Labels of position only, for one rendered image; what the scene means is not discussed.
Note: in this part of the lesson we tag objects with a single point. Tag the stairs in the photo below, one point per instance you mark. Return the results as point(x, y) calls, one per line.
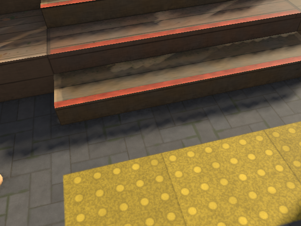
point(116, 56)

